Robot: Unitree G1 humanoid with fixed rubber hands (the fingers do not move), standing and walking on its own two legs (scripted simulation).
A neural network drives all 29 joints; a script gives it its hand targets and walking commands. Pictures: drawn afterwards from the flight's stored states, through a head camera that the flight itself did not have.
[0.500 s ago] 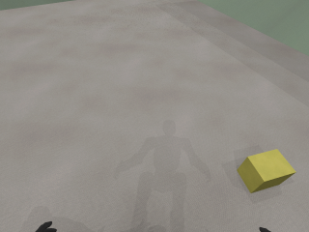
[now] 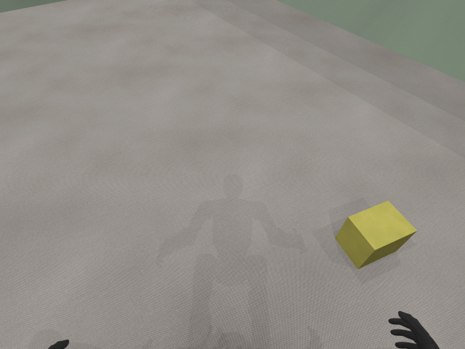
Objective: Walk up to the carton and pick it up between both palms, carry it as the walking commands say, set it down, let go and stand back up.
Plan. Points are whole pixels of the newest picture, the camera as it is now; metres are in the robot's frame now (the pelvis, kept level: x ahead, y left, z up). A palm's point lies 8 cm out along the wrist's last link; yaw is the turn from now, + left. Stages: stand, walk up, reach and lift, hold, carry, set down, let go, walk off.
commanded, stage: walk up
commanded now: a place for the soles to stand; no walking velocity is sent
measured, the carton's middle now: (373, 234) +0.72 -0.64 -0.68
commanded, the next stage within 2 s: none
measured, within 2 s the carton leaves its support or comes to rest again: neither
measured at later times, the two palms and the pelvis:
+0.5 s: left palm (139, 218) +0.38 +0.22 -0.05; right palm out of the picture +0.10 -0.40 -0.08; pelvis +0.14 -0.05 -0.01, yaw -25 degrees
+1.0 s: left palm (212, 143) +0.63 +0.08 -0.05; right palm out of the picture +0.18 -0.43 -0.09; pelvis +0.32 -0.12 -0.02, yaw -44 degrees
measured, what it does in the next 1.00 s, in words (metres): walks ahead, turning right: right foot, then left foot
